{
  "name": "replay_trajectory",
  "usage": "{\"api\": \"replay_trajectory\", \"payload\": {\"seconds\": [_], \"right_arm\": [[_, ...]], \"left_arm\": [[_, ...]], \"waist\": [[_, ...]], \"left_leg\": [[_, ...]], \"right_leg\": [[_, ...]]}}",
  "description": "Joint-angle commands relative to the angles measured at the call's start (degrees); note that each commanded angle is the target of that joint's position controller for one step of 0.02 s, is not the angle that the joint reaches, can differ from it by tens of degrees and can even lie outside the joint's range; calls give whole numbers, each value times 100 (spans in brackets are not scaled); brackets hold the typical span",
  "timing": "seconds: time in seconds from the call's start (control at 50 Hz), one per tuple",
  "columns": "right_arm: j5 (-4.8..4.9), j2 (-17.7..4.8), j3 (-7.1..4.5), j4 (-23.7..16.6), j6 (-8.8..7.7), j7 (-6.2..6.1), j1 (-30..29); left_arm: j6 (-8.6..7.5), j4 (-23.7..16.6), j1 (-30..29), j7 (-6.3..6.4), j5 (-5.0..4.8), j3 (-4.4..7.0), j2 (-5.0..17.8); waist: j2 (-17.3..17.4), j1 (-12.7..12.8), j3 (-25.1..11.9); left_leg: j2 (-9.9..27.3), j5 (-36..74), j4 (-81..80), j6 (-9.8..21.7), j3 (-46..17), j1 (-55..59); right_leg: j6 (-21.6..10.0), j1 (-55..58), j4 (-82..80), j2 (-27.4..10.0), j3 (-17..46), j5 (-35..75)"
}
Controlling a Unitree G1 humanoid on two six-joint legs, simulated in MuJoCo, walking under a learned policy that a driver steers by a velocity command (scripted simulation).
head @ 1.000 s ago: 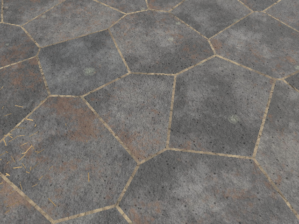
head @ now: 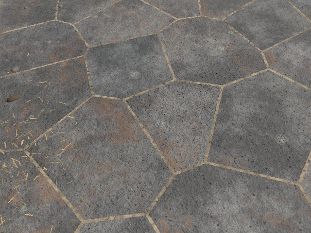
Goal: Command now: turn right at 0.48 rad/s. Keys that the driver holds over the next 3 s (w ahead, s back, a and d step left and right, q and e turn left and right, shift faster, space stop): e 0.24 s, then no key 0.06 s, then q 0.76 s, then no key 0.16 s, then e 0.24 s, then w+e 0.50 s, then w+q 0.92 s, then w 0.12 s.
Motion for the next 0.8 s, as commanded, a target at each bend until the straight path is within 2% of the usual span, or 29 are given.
{"api": "replay_trajectory", "payload": {"seconds": [0.02, 0.04, 0.06, 0.12, 0.24, 0.3, 0.38, 0.42, 0.44, 0.46, 0.48, 0.5, 0.54, 0.58, 0.62, 0.68, 0.76, 0.8], "right_arm": [[47, -464, -81, -469, -102, 27, -248], [-25, -556, -104, -435, -110, 58, -167], [-55, -555, -106, -394, -105, 94, -57], [3, -471, -81, -465, -68, 120, -64], [7, -531, -66, -672, -52, 58, -306], [31, -509, -36, -684, -85, 49, -237], [79, -393, 39, -578, -114, 37, 31], [54, -134, 136, -393, -156, 36, 356], [-5, -217, 161, -391, -222, 4, 252], [-88, -678, 123, -474, -305, -19, 247], [-5, -971, 91, -473, -304, 52, -37], [30, -841, 94, -475, -312, 136, -153], [48, -885, 58, -434, -293, 182, -64], [80, -1014, -18, -378, -281, 146, 190], [74, -1040, -91, -287, -263, 137, 503], [66, -1019, -191, -262, -196, 117, 471], [33, -979, -277, -331, -93, 177, 246], [26, -1013, -316, -392, -40, 222, 28]], "left_arm": [[8, -341, -5, 103, -47, 234, 939], [20, -405, -134, 121, -76, 219, 871], [20, -422, -89, 107, -76, 215, 855], [-7, -370, 197, 80, -76, 272, 1008], [33, -437, 326, 85, 6, 330, 1178], [36, -503, 177, 73, 51, 304, 1138], [30, -482, -126, 91, 117, 135, 847], [28, -385, -303, 148, 42, -24, 617], [-8, -305, -86, 161, 79, -86, 512], [-30, -289, 254, 166, 130, -101, 444], [46, -209, 317, 206, 33, -36, 655], [75, -130, 200, 241, 72, -7, 829], [29, -124, -147, 236, 28, 8, 798], [1, -140, -210, 207, 1, 25, 776], [-3, -209, -380, 224, -17, 25, 709], [3, -293, -470, 247, -24, 6, 615], [-29, -354, -378, 247, -46, -28, 590], [-58, -315, -87, 261, -56, -31, 609]], "waist": [[-648, -67, -213], [-764, -87, -320], [-749, -74, -508], [-623, 13, -617], [-858, 172, -492], [-887, 158, -575], [-933, 73, -689], [-731, -196, -656], [-407, -74, -602], [535, 137, -686], [776, 266, -489], [714, 231, -278], [812, 75, -285], [895, -37, -453], [692, -196, -578], [472, -151, -633], [612, -126, -777], [684, 5, -824]], "left_leg": [[98, 287, 1026, -109, -595, -1280], [94, 523, 1006, -171, -564, -1235], [35, 641, 1062, -233, -523, -1154], [19, 741, 773, -342, -543, -1218], [-46, 654, -56, -360, -640, -1167], [-80, 666, -411, -272, -602, -727], [-82, 694, -1376, -72, -442, 431], [-40, 1747, -3076, 42, -410, 1536], [249, 2218, -3636, 89, -969, 1952], [1347, 2890, -3901, 270, -2322, 2133], [1731, 3178, -3792, 926, -2717, 1079], [1534, 2925, -3766, 1018, -2738, 836], [1031, 2721, -3609, 807, -2502, 1009], [1000, 3221, -3457, 896, -2623, 1395], [1155, 3579, -3410, 1163, -2904, 1736], [1063, 3577, -3391, 1276, -2904, 1701], [804, 3208, -3390, 1122, -2928, 1303], [657, 2959, -3316, 940, -2992, 925]], "right_leg": [[-1003, 862, -1394, -1534, 1891, 3386], [-910, 977, -1363, -1351, 1729, 3591], [-892, 1097, -1311, -1260, 1653, 3839], [-876, 1285, -1271, -1224, 1746, 3747], [-944, 1010, -1286, -1194, 2330, 2703], [-915, 731, -1215, -1168, 2373, 2685], [-707, 270, -1099, -1133, 2181, 2943], [-381, -127, -1006, -990, 2016, 2320], [-93, -365, -957, -829, 1917, 1676], [121, -533, -269, -377, 1395, 470], [225, -150, -494, 63, 855, -434], [266, 89, -475, -22, 728, -296], [320, 26, -433, 121, 582, 77], [406, -351, 2, 207, 437, -254], [491, -888, 816, 229, 436, -930], [584, -1198, 1415, 101, 501, -1008], [563, -740, 861, 146, 396, -732], [471, -127, 90, 222, 351, -435]]}}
